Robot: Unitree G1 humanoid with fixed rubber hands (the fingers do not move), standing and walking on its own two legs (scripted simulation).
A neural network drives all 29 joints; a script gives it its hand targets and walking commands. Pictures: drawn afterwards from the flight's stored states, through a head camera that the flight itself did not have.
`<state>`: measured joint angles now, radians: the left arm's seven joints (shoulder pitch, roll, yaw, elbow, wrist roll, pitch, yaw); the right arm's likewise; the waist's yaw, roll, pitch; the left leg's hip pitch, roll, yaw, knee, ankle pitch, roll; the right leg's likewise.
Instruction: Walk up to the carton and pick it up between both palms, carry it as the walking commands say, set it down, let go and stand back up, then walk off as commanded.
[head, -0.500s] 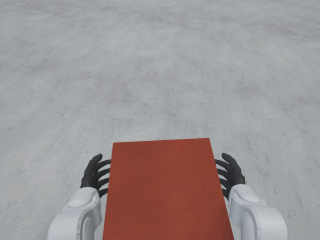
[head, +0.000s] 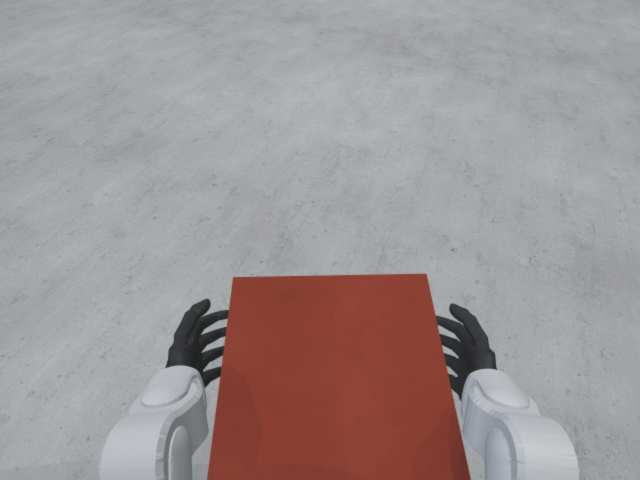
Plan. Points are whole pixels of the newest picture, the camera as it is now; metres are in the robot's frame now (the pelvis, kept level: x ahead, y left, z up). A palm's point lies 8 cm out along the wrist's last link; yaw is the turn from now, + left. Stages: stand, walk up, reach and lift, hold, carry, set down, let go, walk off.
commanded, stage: carry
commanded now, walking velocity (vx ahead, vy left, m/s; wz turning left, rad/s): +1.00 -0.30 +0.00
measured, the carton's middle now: (330, 401) +0.23 +0.00 +0.01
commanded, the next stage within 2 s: none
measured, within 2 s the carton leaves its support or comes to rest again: neither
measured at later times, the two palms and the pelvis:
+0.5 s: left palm (333, 116) +0.76 -0.01 +0.09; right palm (493, 123) +0.71 -0.31 +0.10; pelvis +0.51 -0.13 +0.01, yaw -7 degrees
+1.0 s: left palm (393, 36) +1.16 -0.19 +0.10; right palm (506, 45) +1.14 -0.49 +0.09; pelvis +0.92 -0.32 +0.01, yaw -4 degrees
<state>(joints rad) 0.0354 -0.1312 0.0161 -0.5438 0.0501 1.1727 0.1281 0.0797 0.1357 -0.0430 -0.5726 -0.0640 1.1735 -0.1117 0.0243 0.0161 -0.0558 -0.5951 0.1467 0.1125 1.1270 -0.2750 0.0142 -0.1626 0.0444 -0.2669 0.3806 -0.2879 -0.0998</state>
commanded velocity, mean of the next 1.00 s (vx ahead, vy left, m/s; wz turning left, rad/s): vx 0.58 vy -0.17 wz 0.00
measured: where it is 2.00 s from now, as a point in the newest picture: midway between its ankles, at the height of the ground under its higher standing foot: (415, 253)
